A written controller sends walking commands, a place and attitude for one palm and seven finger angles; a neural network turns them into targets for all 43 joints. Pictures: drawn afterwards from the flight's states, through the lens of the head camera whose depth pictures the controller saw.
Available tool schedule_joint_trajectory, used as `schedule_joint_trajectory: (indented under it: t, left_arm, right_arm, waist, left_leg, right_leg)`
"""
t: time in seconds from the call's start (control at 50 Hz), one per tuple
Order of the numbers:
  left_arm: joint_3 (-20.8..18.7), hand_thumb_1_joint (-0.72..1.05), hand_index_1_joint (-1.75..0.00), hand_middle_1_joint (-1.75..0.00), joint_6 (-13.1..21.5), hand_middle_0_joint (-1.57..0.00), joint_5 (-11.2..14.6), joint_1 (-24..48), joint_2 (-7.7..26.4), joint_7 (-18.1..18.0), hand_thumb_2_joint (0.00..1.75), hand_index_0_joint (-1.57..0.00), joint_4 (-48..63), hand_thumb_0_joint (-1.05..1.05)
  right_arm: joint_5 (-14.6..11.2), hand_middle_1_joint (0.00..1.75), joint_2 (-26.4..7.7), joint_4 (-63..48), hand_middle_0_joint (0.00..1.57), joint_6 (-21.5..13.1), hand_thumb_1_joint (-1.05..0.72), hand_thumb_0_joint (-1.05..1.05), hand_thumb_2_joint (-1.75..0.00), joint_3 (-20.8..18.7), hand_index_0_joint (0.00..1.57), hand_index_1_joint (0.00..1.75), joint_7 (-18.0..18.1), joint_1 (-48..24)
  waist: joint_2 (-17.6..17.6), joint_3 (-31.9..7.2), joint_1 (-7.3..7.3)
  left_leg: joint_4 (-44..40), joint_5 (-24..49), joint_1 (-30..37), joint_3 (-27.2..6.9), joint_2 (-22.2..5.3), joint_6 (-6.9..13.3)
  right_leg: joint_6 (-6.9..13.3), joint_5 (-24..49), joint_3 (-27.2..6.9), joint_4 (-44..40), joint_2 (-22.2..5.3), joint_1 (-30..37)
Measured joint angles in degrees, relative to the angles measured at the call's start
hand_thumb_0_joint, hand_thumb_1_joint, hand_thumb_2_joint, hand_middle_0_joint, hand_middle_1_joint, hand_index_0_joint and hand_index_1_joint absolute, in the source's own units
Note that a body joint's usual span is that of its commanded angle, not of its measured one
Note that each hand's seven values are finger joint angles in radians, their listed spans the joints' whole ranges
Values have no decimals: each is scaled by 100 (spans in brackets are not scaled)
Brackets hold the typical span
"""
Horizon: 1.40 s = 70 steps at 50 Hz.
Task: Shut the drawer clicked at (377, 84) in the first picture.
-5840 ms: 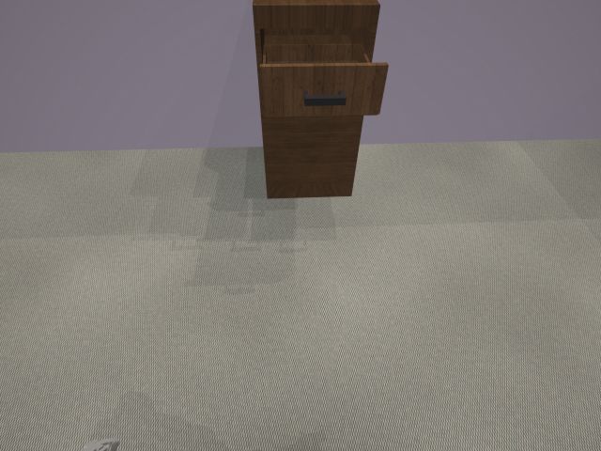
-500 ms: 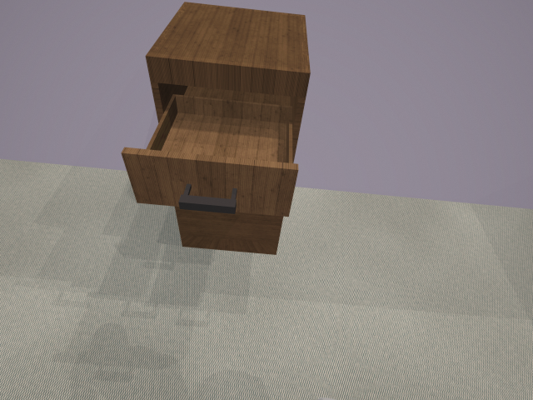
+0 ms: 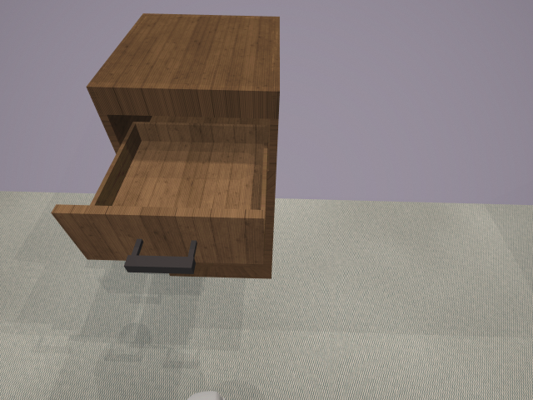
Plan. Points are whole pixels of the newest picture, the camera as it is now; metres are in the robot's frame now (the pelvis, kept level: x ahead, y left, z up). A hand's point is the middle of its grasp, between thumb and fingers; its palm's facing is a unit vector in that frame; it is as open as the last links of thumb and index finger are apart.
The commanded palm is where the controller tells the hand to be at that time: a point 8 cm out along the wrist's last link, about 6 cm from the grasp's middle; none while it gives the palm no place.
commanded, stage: take the last steps up to it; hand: left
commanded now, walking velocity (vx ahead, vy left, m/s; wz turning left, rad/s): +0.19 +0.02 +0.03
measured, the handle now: (163, 254) +0.38 +0.21 -0.06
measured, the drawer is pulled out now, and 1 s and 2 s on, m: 0.30 0.30 0.30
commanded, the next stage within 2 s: come to a stop and stand still in 0.10 s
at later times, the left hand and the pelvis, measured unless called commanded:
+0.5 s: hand out of the picture +0.08 +0.21 -0.18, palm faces +0.06 -0.99 -0.16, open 7.4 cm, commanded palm none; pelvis +0.10 +0.04 +0.01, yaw -2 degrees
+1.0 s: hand out of the picture +0.11 +0.13 -0.17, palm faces +0.00 -0.97 -0.23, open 7.2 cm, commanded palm none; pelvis +0.07 -0.05 +0.00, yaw -2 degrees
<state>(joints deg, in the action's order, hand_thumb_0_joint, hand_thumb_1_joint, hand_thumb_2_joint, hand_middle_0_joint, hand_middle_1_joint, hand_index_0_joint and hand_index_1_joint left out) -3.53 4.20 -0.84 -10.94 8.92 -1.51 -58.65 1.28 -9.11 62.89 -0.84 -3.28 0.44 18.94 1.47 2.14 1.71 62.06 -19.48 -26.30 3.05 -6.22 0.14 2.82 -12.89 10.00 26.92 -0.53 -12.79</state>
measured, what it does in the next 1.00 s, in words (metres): steps on the spot: left foot, then right foot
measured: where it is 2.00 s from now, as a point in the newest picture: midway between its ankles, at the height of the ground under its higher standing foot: outside the picture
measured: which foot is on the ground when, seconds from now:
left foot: up 0.00-0.20, down 0.22-1.00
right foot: down 0.00-0.22, up 0.24-0.68, down 0.70-1.00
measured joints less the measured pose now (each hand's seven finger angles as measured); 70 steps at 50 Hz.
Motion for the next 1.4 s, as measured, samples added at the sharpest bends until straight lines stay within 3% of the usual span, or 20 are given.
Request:
schedule_joint_trajectory:
  t: [0.1, 0.2, 0.28, 0.32, 0.4, 0.54, 0.62, 0.72, 0.8, 0.9, 0.96, 1.0, 1.3, 1.34, 1.4]
  left_arm:
    - [88, 94, -30, -30, -73, -20, -45, -370, 96, 69, 90, -20, -240, -2]
    - [105, 92, -30, -30, -152, -20, -40, -761, 95, 95, 90, -20, -453, -1]
    - [132, 92, -30, -30, -346, -20, 8, -904, 113, 40, 90, -20, -615, 0]
    - [166, 92, -30, -30, -415, -20, 19, -866, 86, -7, 90, -19, -671, 0]
    - [190, 91, -30, -30, -526, -20, 17, -739, 31, -36, 90, -19, -622, 0]
    - [42, 91, -30, -30, -740, -20, -37, -497, 133, -52, 90, -19, -290, 0]
    - [31, 91, -30, -30, -748, -20, -36, -354, 171, -59, 90, -19, -181, 0]
    - [120, 91, -30, -30, -546, -20, -58, -334, 160, -80, 90, -19, -133, 0]
    - [245, 91, -30, -30, -482, -20, -52, -335, -12, -51, 90, -19, -274, 0]
    - [277, 93, -30, -30, -459, -20, 8, -331, -75, -62, 90, -20, -424, 1]
    - [249, 94, -30, -30, -461, -20, 42, -221, -18, -74, 90, -20, -485, 1]
    - [236, 95, -30, -30, -453, -20, 59, -192, -4, -64, 90, -20, -499, 1]
    - [258, 92, -30, -30, -434, -20, 69, -671, -331, -8, 90, -20, -751, 0]
    - [305, 91, -30, -30, -303, -20, 14, -739, -403, -94, 90, -20, -705, 0]
    - [371, 91, -30, -30, -215, -20, -34, -878, -476, -111, 90, -20, -569, 0]
  right_arm:
    - [2, 30, -59, -365, 19, -50, -92, 0, -90, -9, 20, 30, -79, -606]
    - [-4, 30, -29, -489, 19, -144, -91, 0, -90, 67, 20, 30, -128, -937]
    - [21, 30, 108, -495, 20, -248, -91, 0, -90, 198, 20, 30, -29, -1045]
    - [11, 30, 182, -437, 20, -207, -91, 0, -90, 282, 20, 30, 59, -1066]
    - [-86, 30, 205, -366, 20, -120, -94, -2, -90, 237, 20, 30, 208, -1186]
    - [-67, 30, 120, -356, 20, 102, -94, -2, -90, 131, 21, 30, 202, -1196]
    - [-29, 30, 53, -319, 20, 179, -93, -1, -90, 60, 20, 30, 152, -1089]
    - [-68, 30, -30, -239, 20, 233, -92, -1, -90, -5, 20, 30, 71, -847]
    - [-69, 30, -102, -108, 20, 363, -91, 0, -90, 11, 20, 30, 36, -598]
    - [-64, 30, -45, 119, 20, 256, -91, 0, -90, 119, 20, 30, 64, -228]
    - [-50, 30, 93, 314, 20, 220, -91, 0, -90, 207, 20, 30, 108, -89]
    - [-46, 30, 159, 397, 20, 207, -91, 0, -90, 250, 20, 30, 114, 7]
    - [-33, 30, 234, 416, 20, 158, -91, 0, -90, 285, 20, 30, 170, 238]
    - [-45, 30, 207, 305, 20, 160, -91, 0, -90, 293, 20, 30, 132, 133]
    - [-87, 30, 141, -40, 20, 129, -91, 0, -90, 258, 20, 30, 99, -13]
  waist:
    - [-39, -87, -136]
    - [-145, -70, -359]
    - [-407, 26, -445]
    - [-420, 76, -453]
    - [-422, 181, -433]
    - [-408, 226, -372]
    - [-300, 211, -297]
    - [-163, 74, -218]
    - [78, -44, -107]
    - [161, -199, -24]
    - [44, -114, -15]
    - [3, -54, -55]
    - [-47, -11, -132]
    - [-38, 5, -185]
    - [8, 14, -151]
  left_leg:
    - [-1448, 382, -118, 147, -37, -117]
    - [-2747, 694, 498, 268, 121, -106]
    - [-2859, 643, 810, 457, 345, 267]
    - [-3074, 645, 997, 497, 391, 333]
    - [-3587, 870, 1274, 547, 453, 351]
    - [-3734, 990, 1225, 556, 349, 256]
    - [-3640, 1006, 1124, 538, 266, 143]
    - [-3163, 851, 839, 567, 195, -85]
    - [-2853, -11, 851, 153, 273, -100]
    - [-3337, 621, 1375, -170, 248, -74]
    - [-3605, 671, 1512, -266, 212, -351]
    - [-3739, 776, 1567, -286, 183, -415]
    - [-3913, 848, 1607, -366, 114, -422]
    - [-3263, 447, 1296, -379, 135, -308]
    - [-2577, 88, 1020, -309, 236, -116]
  right_leg:
    - [-76, -43, -21, -385, 44, 408]
    - [-270, -458, -45, -148, -14, 681]
    - [-310, -1458, -428, 1359, -198, 196]
    - [-354, -1655, -604, 1961, -183, -114]
    - [-476, -1363, -811, 2273, -239, -542]
    - [-547, -1140, -994, 3027, -193, -1050]
    - [-499, -1240, -883, 2425, -203, -785]
    - [-353, -557, -807, 534, -215, -24]
    - [-117, -509, -728, 464, -66, 66]
    - [12, -372, -644, 243, 170, 173]
    - [72, -334, -567, 158, 212, 238]
    - [106, -241, -546, 12, 247, 303]
    - [147, -93, -469, -354, 334, 457]
    - [80, -57, -491, -357, 339, 378]
    - [72, -77, -524, -223, 326, 262]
